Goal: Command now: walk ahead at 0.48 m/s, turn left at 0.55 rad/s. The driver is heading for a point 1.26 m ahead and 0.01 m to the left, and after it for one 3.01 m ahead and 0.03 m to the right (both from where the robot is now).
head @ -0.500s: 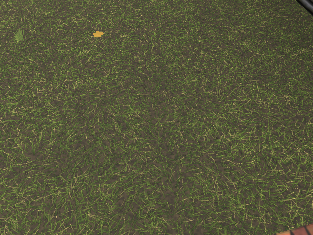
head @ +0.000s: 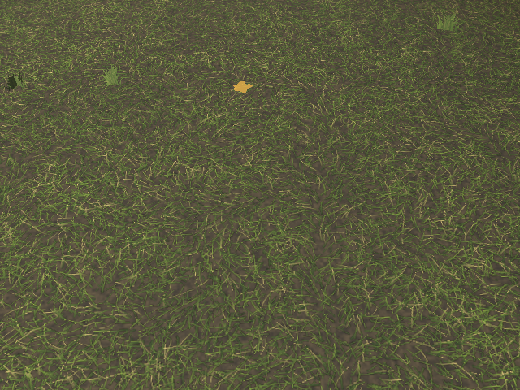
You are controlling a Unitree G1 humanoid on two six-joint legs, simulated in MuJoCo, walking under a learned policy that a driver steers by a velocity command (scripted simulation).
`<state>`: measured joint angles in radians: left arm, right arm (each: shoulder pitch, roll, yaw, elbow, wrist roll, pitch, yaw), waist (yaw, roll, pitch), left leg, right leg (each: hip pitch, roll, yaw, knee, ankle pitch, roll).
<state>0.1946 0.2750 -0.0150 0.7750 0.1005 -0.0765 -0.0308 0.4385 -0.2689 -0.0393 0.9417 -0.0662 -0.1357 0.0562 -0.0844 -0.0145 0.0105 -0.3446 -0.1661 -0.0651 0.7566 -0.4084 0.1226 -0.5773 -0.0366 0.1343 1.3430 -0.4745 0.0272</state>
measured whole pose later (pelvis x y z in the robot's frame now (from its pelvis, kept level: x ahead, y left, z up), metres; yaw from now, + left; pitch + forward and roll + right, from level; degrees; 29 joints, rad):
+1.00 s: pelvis +0.53 +0.04 -0.15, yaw +12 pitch +2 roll +1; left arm 0.24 0.28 0.09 0.89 -0.03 -0.05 0.02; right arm 0.27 -0.22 -0.07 0.90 -0.01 -0.08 0.01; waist -0.01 -0.05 -0.01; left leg -0.16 -0.05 0.11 0.31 -0.19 0.07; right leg -0.71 -0.09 0.09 1.09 -0.16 -0.02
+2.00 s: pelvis +1.08 +0.05 -0.15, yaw -16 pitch +2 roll +0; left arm 0.17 0.28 0.07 0.71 0.01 -0.06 0.02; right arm 0.28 -0.24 -0.05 0.89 0.00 -0.09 0.02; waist -0.05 -0.04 0.04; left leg -0.22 -0.05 -0.02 0.35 -0.15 0.05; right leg -0.57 -0.04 0.06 0.92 -0.31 0.02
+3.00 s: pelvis +1.17 +0.04 -0.15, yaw +12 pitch +1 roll -1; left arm 0.15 0.29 0.08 0.79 -0.01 0.01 0.03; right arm 0.14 -0.27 -0.04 0.69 -0.01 0.02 -0.02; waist 0.00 -0.02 0.02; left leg -0.29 -0.08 -0.11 0.49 -0.21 0.06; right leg -0.37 -0.02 0.04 0.69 -0.32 0.07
